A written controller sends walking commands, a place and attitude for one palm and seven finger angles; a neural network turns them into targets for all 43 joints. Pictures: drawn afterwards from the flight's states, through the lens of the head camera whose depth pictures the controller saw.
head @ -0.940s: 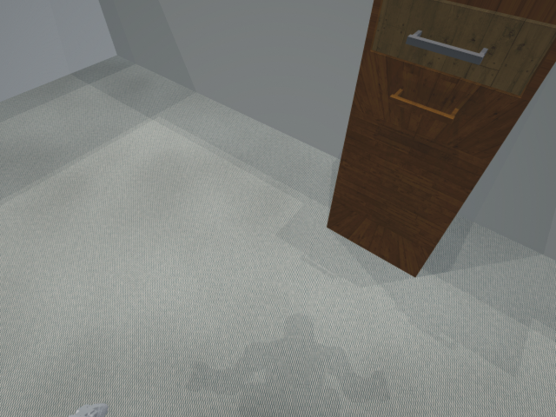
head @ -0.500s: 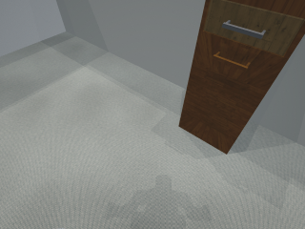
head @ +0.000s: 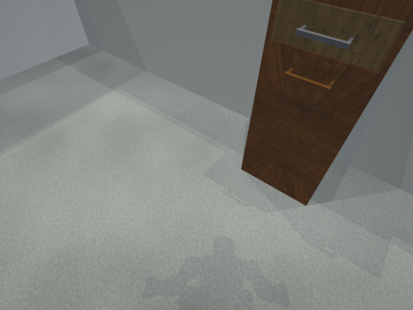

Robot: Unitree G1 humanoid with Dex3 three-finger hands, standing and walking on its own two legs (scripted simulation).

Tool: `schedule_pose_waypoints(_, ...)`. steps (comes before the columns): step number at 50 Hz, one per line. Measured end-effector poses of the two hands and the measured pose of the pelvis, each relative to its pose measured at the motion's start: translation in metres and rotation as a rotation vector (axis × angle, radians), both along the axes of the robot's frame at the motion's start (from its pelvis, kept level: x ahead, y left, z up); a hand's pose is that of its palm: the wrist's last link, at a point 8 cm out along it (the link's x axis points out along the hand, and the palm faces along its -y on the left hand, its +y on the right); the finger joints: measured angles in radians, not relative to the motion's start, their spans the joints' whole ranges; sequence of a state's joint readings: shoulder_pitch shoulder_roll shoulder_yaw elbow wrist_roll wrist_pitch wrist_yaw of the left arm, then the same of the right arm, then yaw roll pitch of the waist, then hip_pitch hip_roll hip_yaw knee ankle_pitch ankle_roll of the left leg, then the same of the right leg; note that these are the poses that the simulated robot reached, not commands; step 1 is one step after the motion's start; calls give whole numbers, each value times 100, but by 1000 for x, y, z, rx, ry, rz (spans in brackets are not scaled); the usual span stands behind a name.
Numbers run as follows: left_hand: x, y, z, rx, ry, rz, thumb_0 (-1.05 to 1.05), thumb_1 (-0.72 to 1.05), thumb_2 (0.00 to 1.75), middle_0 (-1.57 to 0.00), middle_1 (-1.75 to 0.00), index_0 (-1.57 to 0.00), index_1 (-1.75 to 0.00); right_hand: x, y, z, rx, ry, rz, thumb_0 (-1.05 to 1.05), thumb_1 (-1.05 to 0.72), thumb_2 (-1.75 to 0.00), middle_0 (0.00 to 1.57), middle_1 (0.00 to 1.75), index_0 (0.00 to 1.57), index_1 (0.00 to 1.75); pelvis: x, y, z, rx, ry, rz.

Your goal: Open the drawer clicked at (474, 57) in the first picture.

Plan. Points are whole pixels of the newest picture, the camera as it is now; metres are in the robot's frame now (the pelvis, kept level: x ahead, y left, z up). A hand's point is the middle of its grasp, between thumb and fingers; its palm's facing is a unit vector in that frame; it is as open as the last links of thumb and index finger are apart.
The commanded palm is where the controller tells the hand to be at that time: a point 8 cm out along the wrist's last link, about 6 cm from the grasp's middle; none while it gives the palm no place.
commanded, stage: stand and wait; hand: left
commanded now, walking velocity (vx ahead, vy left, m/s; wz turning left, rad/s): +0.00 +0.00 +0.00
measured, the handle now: (323, 36) +0.91 -0.33 +0.13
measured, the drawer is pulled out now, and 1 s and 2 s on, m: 0.00 0.00 0.00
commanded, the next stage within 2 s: look at it before walking up in 0.02 s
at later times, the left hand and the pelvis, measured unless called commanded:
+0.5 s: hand out of the picture +0.08 +0.24 -0.16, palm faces -0.03 -0.94 -0.34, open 7.4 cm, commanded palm none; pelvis +0.00 +0.00 +0.00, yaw +0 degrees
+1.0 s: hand out of the picture +0.07 +0.21 -0.17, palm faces -0.10 -0.95 -0.30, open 7.4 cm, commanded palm none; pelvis +0.00 -0.01 -0.01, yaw -7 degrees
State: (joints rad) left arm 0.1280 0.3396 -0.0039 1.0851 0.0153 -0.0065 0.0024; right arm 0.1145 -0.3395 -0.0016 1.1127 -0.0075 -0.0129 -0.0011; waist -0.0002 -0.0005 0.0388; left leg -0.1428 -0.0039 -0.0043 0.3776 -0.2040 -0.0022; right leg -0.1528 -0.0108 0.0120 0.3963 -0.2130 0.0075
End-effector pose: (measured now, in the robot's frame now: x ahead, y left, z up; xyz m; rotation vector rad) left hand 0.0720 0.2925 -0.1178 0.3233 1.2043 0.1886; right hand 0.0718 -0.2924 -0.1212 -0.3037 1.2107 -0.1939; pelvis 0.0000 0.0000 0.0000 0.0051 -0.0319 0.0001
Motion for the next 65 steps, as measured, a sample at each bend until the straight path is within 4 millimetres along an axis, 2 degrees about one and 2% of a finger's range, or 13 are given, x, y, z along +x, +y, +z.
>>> schedule_pose_waypoints(42,6,-7,-1,4,16,0,0,90,90,-20,-30,-20,-30,11,-4,0,-4,-16,-12,1,-90,-90,20,30,20,30,5,-6,0,1,11,-28)
schedule_pose_waypoints(46,3,-18,-10,-13,51,-21,0,91,90,-20,-30,-20,-30,1,3,-7,17,-33,-59,1,-90,-90,20,30,20,30,2,-7,-5,7,17,-71)
schedule_pose_waypoints(50,1,-36,-21,-40,78,-55,0,91,90,-20,-30,-20,-30,-17,11,-20,55,-35,-112,1,-90,-90,20,30,20,30,-4,-12,-13,26,18,-115)
schedule_pose_waypoints(56,-3,-71,-29,-56,74,-95,0,91,90,-20,-30,-20,-30,-48,6,-49,121,-6,-191,1,-90,-90,20,30,20,30,-12,-28,-27,22,8,-173)
schedule_pose_waypoints(61,-14,-91,-19,-72,94,-106,0,91,90,-20,-30,-20,-30,-65,2,-41,134,19,-237,1,-90,-90,20,30,20,30,-19,-34,-15,28,23,-212)
schedule_pose_waypoints(65,-13,-97,-13,-79,113,-139,0,90,90,-20,-30,-20,-30,-73,-2,-30,124,-6,-282,1,-90,-90,20,29,20,30,-22,-34,-7,41,42,-257)
